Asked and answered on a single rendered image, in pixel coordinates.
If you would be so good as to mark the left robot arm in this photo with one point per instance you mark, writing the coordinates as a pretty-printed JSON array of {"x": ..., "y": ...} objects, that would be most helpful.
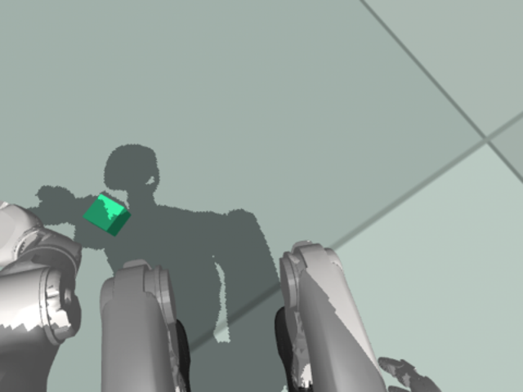
[{"x": 38, "y": 307}]

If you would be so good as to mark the cube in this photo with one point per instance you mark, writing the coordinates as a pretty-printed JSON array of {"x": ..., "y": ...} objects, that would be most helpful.
[{"x": 107, "y": 215}]

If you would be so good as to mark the right robot hand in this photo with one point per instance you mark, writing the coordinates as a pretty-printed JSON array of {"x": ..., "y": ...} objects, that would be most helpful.
[{"x": 407, "y": 375}]

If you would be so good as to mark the right robot foot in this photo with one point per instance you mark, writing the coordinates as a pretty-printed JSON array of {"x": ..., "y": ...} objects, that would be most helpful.
[{"x": 285, "y": 350}]

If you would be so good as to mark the left robot hand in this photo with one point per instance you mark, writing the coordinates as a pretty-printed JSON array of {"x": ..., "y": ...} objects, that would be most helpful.
[{"x": 14, "y": 222}]

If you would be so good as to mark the left robot foot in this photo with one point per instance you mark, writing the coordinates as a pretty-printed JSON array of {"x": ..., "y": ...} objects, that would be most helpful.
[{"x": 184, "y": 356}]

